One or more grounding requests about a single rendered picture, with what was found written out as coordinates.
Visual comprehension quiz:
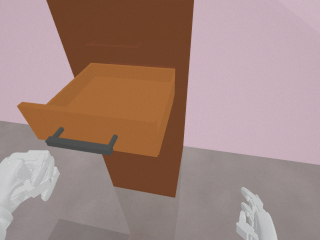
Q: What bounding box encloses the robot right hand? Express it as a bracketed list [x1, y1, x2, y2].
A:
[236, 187, 278, 240]

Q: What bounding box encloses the left robot forearm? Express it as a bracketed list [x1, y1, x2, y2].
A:
[0, 206, 14, 240]

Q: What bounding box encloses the handle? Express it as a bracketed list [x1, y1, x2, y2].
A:
[45, 127, 118, 156]
[84, 43, 140, 54]

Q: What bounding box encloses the cabinet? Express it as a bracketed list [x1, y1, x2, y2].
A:
[46, 0, 194, 198]

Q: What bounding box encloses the drawer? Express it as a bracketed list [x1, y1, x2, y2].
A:
[17, 63, 175, 157]

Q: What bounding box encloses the robot left hand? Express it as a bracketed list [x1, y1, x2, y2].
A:
[0, 150, 60, 213]

